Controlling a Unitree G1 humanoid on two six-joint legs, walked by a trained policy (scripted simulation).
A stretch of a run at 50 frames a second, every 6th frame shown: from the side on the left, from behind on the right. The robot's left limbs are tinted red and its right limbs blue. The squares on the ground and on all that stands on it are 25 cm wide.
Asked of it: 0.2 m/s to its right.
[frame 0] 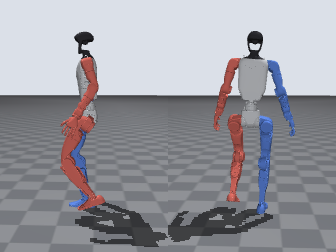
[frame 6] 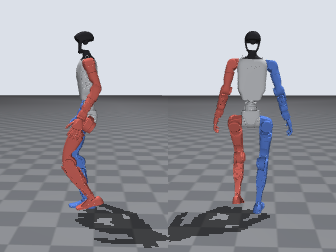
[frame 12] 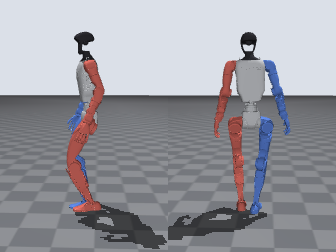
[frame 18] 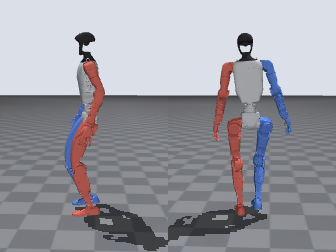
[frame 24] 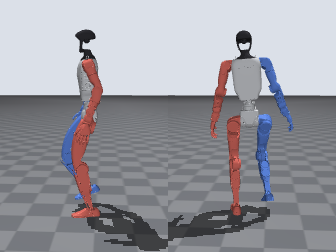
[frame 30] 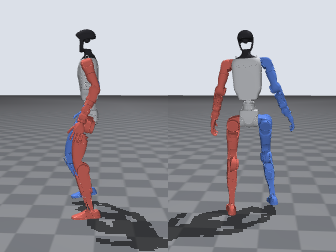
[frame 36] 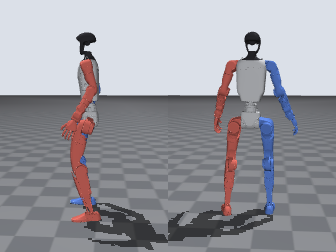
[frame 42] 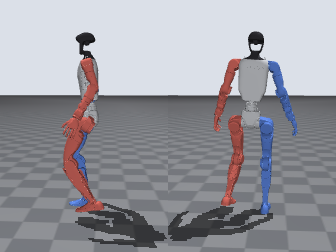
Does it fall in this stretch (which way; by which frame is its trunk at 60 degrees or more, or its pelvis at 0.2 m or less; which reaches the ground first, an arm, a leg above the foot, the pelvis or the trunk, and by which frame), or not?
no
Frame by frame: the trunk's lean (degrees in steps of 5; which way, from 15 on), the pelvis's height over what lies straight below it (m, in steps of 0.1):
0: 5, 0.8
6: 5, 0.8
12: 5, 0.8
18: 5, 0.8
24: 5, 0.8
30: 5, 0.8
36: 5, 0.8
42: 5, 0.8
